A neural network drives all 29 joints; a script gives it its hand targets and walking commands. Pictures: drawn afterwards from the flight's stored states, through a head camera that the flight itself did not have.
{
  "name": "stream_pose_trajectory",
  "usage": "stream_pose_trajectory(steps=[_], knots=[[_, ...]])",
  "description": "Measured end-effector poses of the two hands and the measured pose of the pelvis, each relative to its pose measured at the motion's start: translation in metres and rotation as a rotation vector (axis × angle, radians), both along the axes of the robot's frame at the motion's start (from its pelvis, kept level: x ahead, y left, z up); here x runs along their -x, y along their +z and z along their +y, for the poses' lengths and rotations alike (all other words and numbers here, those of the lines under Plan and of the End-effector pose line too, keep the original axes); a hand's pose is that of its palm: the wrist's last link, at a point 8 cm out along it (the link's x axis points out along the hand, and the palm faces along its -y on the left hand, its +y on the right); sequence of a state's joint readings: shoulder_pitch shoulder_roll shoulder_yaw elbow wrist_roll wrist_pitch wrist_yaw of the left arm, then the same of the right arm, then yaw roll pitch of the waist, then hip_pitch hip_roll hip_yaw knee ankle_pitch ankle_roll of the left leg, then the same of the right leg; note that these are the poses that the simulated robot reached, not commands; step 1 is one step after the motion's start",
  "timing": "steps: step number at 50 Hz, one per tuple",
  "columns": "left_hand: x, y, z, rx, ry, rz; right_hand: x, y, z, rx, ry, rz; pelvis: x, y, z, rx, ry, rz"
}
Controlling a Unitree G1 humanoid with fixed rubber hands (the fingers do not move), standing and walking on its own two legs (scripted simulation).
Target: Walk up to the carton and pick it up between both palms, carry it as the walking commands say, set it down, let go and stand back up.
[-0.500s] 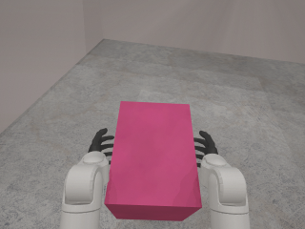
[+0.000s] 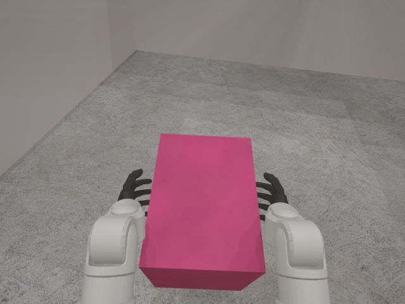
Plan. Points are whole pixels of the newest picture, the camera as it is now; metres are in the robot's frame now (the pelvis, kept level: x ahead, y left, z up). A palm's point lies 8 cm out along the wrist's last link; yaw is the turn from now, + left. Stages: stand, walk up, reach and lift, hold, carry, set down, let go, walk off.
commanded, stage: carry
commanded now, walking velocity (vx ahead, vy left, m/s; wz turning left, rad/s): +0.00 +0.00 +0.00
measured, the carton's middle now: (201, 214) +0.32 +0.00 +0.02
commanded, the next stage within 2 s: none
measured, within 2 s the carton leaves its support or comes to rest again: neither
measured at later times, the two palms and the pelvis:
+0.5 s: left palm (138, 208) +0.29 +0.12 +0.09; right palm (283, 211) +0.29 -0.15 +0.09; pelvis +0.00 -0.02 +0.00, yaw +0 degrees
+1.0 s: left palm (159, 219) +0.27 +0.08 +0.08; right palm (310, 238) +0.24 -0.19 +0.08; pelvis -0.02 -0.02 -0.02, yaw -7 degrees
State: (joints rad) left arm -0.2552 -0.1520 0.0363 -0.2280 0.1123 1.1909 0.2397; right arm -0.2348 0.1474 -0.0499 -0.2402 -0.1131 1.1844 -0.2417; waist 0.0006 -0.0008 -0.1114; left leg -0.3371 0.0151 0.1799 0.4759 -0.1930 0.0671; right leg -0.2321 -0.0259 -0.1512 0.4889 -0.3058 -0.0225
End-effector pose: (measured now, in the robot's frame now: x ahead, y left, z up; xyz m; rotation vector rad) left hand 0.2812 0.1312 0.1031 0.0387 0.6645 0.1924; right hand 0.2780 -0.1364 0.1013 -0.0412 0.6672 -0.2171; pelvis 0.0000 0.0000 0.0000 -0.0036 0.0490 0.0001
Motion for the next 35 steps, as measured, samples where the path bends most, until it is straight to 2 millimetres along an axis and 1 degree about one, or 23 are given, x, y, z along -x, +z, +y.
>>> stream_pose_trajectory(steps=[12, 31, 32, 35], knots=[[-0.006, -0.004, -0.009, 0.004, 0.002, -0.005, -0.005, -0.005, -0.009, -0.009, 0.0, -0.005, -0.002, 0.0, -0.009, -0.003, 0.0, -0.001], [-0.01, -0.016, -0.017, 0.01, 0.003, -0.005, -0.01, -0.016, -0.019, -0.016, 0.012, -0.005, -0.003, 0.0, -0.019, -0.006, 0.0, -0.005], [-0.01, -0.015, -0.018, 0.011, 0.004, -0.008, -0.009, -0.015, -0.02, -0.017, 0.011, -0.008, -0.003, -0.001, -0.02, -0.006, 0.0, -0.005], [-0.005, -0.005, -0.021, 0.012, 0.001, -0.051, -0.004, -0.005, -0.022, -0.007, 0.0, -0.05, -0.002, -0.003, -0.021, -0.005, -0.011, 0.004]])
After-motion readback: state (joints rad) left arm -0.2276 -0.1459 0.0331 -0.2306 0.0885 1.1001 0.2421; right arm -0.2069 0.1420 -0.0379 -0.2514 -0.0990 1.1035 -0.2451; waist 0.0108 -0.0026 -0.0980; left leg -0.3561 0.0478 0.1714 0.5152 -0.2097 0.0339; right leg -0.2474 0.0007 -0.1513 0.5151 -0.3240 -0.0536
